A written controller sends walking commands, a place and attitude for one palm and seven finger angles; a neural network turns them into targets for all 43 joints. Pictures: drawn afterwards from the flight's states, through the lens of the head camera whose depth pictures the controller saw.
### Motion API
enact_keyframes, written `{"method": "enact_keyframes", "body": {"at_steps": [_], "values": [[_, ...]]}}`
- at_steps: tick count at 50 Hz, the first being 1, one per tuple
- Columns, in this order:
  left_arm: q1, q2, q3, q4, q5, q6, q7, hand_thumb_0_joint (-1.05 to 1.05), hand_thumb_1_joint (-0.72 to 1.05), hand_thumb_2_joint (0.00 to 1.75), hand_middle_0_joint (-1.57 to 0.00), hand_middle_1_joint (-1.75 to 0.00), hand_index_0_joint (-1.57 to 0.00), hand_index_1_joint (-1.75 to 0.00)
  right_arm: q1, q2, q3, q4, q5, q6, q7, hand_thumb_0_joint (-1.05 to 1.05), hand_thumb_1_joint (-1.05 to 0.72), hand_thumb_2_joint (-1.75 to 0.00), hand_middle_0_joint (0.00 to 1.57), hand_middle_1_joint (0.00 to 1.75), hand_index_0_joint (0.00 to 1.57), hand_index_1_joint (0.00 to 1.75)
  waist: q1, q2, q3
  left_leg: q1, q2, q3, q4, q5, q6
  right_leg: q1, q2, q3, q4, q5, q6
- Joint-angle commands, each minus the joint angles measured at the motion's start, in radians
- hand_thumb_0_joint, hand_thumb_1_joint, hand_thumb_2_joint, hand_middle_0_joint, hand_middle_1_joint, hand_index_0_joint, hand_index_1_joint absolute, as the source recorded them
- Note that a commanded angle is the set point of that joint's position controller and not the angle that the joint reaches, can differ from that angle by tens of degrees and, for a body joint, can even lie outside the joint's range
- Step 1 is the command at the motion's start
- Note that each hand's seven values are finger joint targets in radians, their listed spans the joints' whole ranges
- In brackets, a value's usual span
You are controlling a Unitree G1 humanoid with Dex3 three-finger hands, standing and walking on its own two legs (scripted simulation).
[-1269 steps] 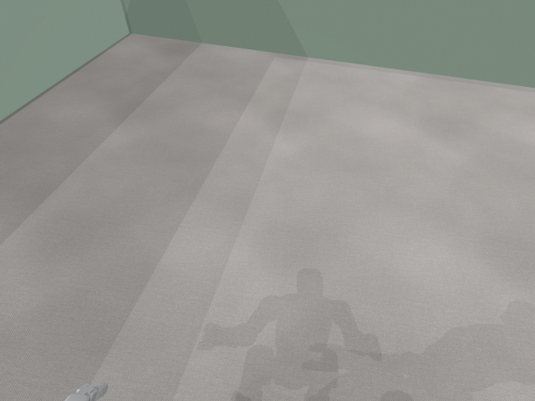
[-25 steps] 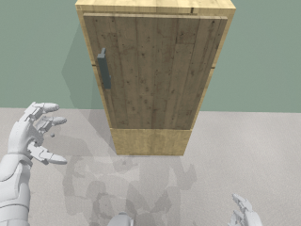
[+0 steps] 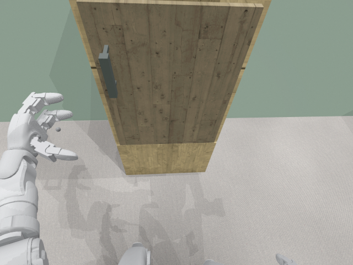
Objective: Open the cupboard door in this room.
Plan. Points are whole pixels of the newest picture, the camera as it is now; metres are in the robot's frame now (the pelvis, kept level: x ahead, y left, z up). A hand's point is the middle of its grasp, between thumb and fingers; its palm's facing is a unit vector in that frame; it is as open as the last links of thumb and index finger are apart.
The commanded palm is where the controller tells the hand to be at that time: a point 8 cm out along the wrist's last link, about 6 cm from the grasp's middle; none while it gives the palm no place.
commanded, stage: move the hooked fingers beside the handle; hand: left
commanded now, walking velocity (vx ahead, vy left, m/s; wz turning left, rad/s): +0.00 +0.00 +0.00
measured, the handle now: (110, 72) +0.58 +0.20 +0.07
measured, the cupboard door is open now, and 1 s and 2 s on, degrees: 0 0 0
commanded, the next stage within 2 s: slide the fingers in behind the handle in 1.76 s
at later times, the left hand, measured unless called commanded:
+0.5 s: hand (74, 102) +0.45 +0.26 +0.08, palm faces +0.10 -1.00 +0.01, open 14.0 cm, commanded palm +0.43 +0.30 +0.08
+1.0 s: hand (85, 83) +0.53 +0.26 +0.08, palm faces +0.11 -0.99 +0.01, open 14.0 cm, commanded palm +0.51 +0.29 +0.07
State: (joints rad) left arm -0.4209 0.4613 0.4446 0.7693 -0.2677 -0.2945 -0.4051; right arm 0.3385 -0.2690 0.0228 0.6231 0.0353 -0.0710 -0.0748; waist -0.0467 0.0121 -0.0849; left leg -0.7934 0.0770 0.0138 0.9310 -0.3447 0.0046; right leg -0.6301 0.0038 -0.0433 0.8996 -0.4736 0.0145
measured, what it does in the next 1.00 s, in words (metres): stands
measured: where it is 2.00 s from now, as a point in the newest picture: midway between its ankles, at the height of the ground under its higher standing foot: outside the picture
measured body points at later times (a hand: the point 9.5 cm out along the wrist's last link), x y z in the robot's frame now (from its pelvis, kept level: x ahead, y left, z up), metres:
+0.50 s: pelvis +0.00 +0.00 -0.01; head +0.09 +0.03 +0.43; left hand +0.44 +0.31 +0.09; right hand +0.05 -0.27 -0.11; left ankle +0.06 +0.12 -0.69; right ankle -0.02 -0.13 -0.69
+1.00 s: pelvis +0.00 +0.00 -0.02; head +0.14 +0.03 +0.40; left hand +0.52 +0.31 +0.08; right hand -0.02 -0.28 -0.12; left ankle +0.06 +0.12 -0.69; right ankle -0.02 -0.13 -0.69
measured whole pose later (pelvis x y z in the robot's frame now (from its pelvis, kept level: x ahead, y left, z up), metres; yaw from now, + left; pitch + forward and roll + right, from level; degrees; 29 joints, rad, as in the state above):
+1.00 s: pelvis +0.00 +0.00 -0.02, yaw -2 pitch +21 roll -4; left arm -0.99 0.75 0.52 1.29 -0.07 -0.30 -0.33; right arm 0.40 -0.27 0.05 0.64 0.00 0.05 -0.06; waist -0.20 0.02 -0.09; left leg -1.05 0.12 -0.01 1.06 -0.38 0.00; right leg -0.88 0.04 -0.05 1.00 -0.50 0.01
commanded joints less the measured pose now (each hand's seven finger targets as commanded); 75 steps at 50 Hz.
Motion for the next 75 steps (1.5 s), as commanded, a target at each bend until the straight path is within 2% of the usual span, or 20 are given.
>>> {"method": "enact_keyframes", "body": {"at_steps": [1, 11, 16, 20, 24, 28, 31, 37, 41, 45, 47, 52, 56, 59, 60, 62, 65, 70, 73, 75], "values": [[-0.442, 0.282, 0.034, -0.230, 0.001, -0.093, 0.006, 0.00, -0.50, 0.30, -0.30, -1.20, -0.30, -1.20, 0.034, -0.166, -0.068, -0.106, -0.001, -0.035, -0.021, 0.00, -0.90, -0.90, 0.20, 0.30, 0.20, 0.30, -0.010, 0.149, -0.350, 0.418, -0.049, -0.053, -0.110, 0.175, 0.022, -0.076, 0.051, -0.003, -0.123, 0.223, -0.040], [-0.542, 0.280, 0.014, -0.026, 0.042, -0.061, 0.047, 0.00, -0.50, 0.30, -0.30, -1.20, -0.30, -1.20, 0.066, -0.173, -0.064, -0.085, -0.006, 0.003, -0.008, 0.00, -0.90, -0.90, 0.20, 0.30, 0.20, 0.30, -0.033, 0.088, -0.299, 0.370, -0.038, -0.073, -0.110, 0.136, 0.018, -0.135, 0.052, -0.020, -0.117, 0.180, -0.037], [-0.653, 0.352, 0.052, 0.015, 0.073, -0.103, 0.073, 0.00, -0.50, 0.30, -0.30, -1.20, -0.30, -1.20, 0.088, -0.180, -0.064, -0.081, -0.016, 0.024, -0.003, 0.00, -0.90, -0.90, 0.20, 0.30, 0.20, 0.30, -0.039, 0.095, -0.347, 0.359, -0.037, -0.072, -0.084, 0.150, 0.019, -0.143, 0.052, -0.011, -0.097, 0.185, -0.038], [-0.716, 0.347, 0.037, 0.028, 0.089, -0.144, 0.073, 0.00, -0.50, 0.30, -0.30, -1.20, -0.30, -1.20, 0.101, -0.175, -0.067, -0.067, -0.020, 0.033, 0.003, 0.00, -0.90, -0.90, 0.20, 0.30, 0.20, 0.30, -0.048, 0.166, -0.419, 0.408, -0.032, -0.071, -0.059, 0.192, 0.014, -0.172, 0.052, -0.005, -0.083, 0.205, -0.036], [-0.749, 0.379, 0.042, 0.125, 0.099, -0.129, 0.060, 0.00, -0.50, 0.30, -0.30, -1.20, -0.30, -1.20, 0.123, -0.183, -0.066, -0.051, -0.019, 0.053, 0.002, 0.00, -0.90, -0.90, 0.20, 0.30, 0.20, 0.30, -0.068, 0.116, -0.386, 0.345, -0.030, -0.067, -0.048, 0.168, 0.022, -0.173, 0.055, -0.002, -0.086, 0.205, -0.030], [-0.803, 0.377, 0.014, 0.172, 0.110, -0.104, 0.052, 0.00, -0.50, 0.30, -0.30, -1.20, -0.30, -1.20, 0.138, -0.184, -0.062, -0.047, -0.019, 0.067, 0.001, 0.00, -0.90, -0.90, 0.20, 0.30, 0.20, 0.30, -0.087, 0.145, -0.367, 0.324, -0.032, -0.066, -0.041, 0.150, 0.025, -0.206, 0.055, -0.002, -0.087, 0.190, -0.029], [-0.827, 0.443, 0.068, 0.185, 0.109, -0.109, 0.059, 0.00, -0.50, 0.30, -0.30, -1.20, -0.30, -1.20, 0.163, -0.191, -0.064, -0.042, -0.024, 0.074, -0.001, 0.00, -0.90, -0.90, 0.20, 0.30, 0.20, 0.30, -0.086, 0.103, -0.404, 0.291, -0.032, -0.060, -0.017, 0.180, 0.033, -0.170, 0.059, 0.009, -0.076, 0.229, -0.027], [-0.899, 0.478, 0.068, 0.202, 0.140, -0.130, 0.076, 0.00, -0.50, 0.30, -0.30, -1.20, -0.30, -1.20, 0.189, -0.190, -0.063, -0.028, -0.030, 0.086, 0.004, 0.00, -0.90, -0.90, 0.20, 0.30, 0.20, 0.30, -0.100, 0.175, -0.453, 0.313, -0.026, -0.061, 0.008, 0.211, 0.029, -0.209, 0.061, 0.012, -0.059, 0.236, -0.024], [-0.895, 0.560, 0.117, 0.269, 0.153, -0.101, 0.076, 0.00, -0.50, 0.30, -0.30, -1.20, -0.30, -1.20, 0.214, -0.199, -0.059, -0.031, -0.029, 0.101, 0.002, 0.00, -0.90, -0.90, 0.20, 0.30, 0.20, 0.30, -0.104, 0.118, -0.450, 0.242, -0.027, -0.051, 0.023, 0.219, 0.039, -0.164, 0.064, 0.021, -0.055, 0.273, -0.020], [-0.960, 0.579, 0.089, 0.313, 0.173, -0.069, 0.070, 0.00, -0.50, 0.30, -0.30, -1.20, -0.30, -1.20, 0.218, -0.199, -0.048, -0.037, -0.026, 0.108, 0.001, 0.00, -0.90, -0.90, 0.20, 0.30, 0.20, 0.30, -0.136, 0.130, -0.403, 0.180, -0.025, -0.041, 0.037, 0.182, 0.042, -0.191, 0.063, 0.028, -0.062, 0.255, -0.011], [-1.004, 0.617, 0.105, 0.301, 0.180, -0.079, 0.073, 0.00, -0.50, 0.30, -0.30, -1.20, -0.30, -1.20, 0.227, -0.204, -0.047, -0.037, -0.028, 0.108, -0.003, 0.00, -0.90, -0.90, 0.20, 0.30, 0.20, 0.30, -0.145, 0.141, -0.435, 0.185, -0.021, -0.046, 0.052, 0.201, 0.043, -0.202, 0.063, 0.029, -0.050, 0.266, -0.011], [-0.958, 0.573, 0.097, 0.235, 0.176, -0.107, 0.060, 0.00, -0.50, 0.30, -0.30, -1.20, -0.30, -1.20, 0.251, -0.200, -0.057, -0.031, -0.043, 0.115, 0.011, 0.00, -0.90, -0.90, 0.20, 0.30, 0.20, 0.30, -0.119, 0.267, -0.566, 0.365, -0.009, -0.067, 0.063, 0.355, 0.024, -0.253, 0.069, 0.005, -0.022, 0.327, -0.026], [-0.872, 0.527, 0.093, 0.295, 0.151, -0.054, 0.042, 0.00, -0.50, 0.30, -0.30, -1.20, -0.30, -1.20, 0.261, -0.202, -0.057, -0.041, -0.039, 0.133, 0.018, 0.00, -0.90, -0.90, 0.20, 0.30, 0.20, 0.30, -0.116, 0.163, -0.507, 0.313, -0.015, -0.060, 0.050, 0.341, 0.032, -0.216, 0.076, -0.003, -0.037, 0.344, -0.021], [-0.905, 0.525, 0.086, 0.253, 0.155, -0.041, 0.051, 0.00, -0.50, 0.30, -0.30, -1.20, -0.30, -1.20, 0.256, -0.201, -0.060, -0.047, -0.037, 0.139, 0.019, 0.00, -0.90, -0.90, 0.20, 0.30, 0.20, 0.30, -0.122, 0.170, -0.482, 0.299, -0.017, -0.055, 0.045, 0.324, 0.034, -0.226, 0.074, -0.004, -0.045, 0.337, -0.017], [-0.928, 0.572, 0.121, 0.219, 0.163, -0.055, 0.065, 0.00, -0.50, 0.30, -0.30, -1.20, -0.30, -1.20, 0.261, -0.203, -0.061, -0.044, -0.041, 0.140, 0.018, 0.00, -0.90, -0.90, 0.20, 0.30, 0.20, 0.30, -0.115, 0.175, -0.500, 0.309, -0.015, -0.061, 0.046, 0.338, 0.032, -0.218, 0.075, -0.005, -0.036, 0.344, -0.019], [-0.955, 0.582, 0.135, 0.153, 0.170, -0.096, 0.092, 0.00, -0.50, 0.30, -0.30, -1.20, -0.30, -1.20, 0.259, -0.199, -0.063, -0.044, -0.045, 0.139, 0.022, 0.00, -0.90, -0.90, 0.20, 0.30, 0.20, 0.30, -0.111, 0.223, -0.545, 0.363, -0.014, -0.067, 0.052, 0.378, 0.027, -0.231, 0.078, -0.003, -0.027, 0.355, -0.025], [-0.988, 0.531, 0.102, 0.141, 0.178, -0.135, 0.116, 0.00, -0.50, 0.30, -0.30, -1.20, -0.30, -1.20, 0.247, -0.191, -0.063, -0.028, -0.049, 0.132, 0.030, 0.00, -0.90, -0.90, 0.20, 0.30, 0.20, 0.30, -0.125, 0.269, -0.516, 0.404, -0.008, -0.081, 0.051, 0.351, 0.016, -0.287, 0.080, -0.011, -0.030, 0.295, -0.030], [-0.934, 0.480, 0.047, 0.290, 0.185, -0.076, 0.095, 0.00, -0.50, 0.30, -0.30, -1.20, -0.30, -1.20, 0.248, -0.200, -0.058, -0.028, -0.042, 0.141, 0.026, 0.00, -0.90, -0.90, 0.20, 0.30, 0.20, 0.30, -0.146, 0.211, -0.427, 0.351, -0.010, -0.084, 0.025, 0.289, 0.020, -0.302, 0.076, -0.019, -0.049, 0.255, -0.028], [-0.902, 0.453, 0.036, 0.235, 0.176, -0.064, 0.079, 0.00, -0.50, 0.30, -0.30, -1.20, -0.30, -1.20, 0.252, -0.197, -0.063, -0.040, -0.047, 0.145, 0.028, 0.00, -0.90, -0.90, 0.20, 0.30, 0.20, 0.30, -0.121, 0.252, -0.498, 0.423, -0.009, -0.085, 0.030, 0.373, 0.015, -0.294, 0.075, -0.024, -0.042, 0.301, -0.033], [-0.896, 0.461, 0.047, 0.229, 0.166, -0.067, 0.082, 0.00, -0.50, 0.30, -0.30, -1.20, -0.30, -1.20, 0.248, -0.199, -0.059, -0.045, -0.048, 0.148, 0.030, 0.00, -0.90, -0.90, 0.20, 0.30, 0.20, 0.30, -0.125, 0.202, -0.485, 0.399, -0.008, -0.088, 0.028, 0.361, 0.017, -0.283, 0.077, -0.026, -0.041, 0.298, -0.031]]}}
